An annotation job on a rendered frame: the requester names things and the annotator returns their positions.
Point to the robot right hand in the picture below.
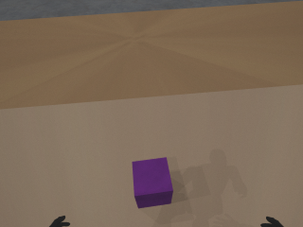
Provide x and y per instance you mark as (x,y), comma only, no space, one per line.
(273,223)

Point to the carton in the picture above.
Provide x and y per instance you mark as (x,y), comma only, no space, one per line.
(152,182)

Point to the robot left hand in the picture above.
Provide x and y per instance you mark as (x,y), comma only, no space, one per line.
(58,222)

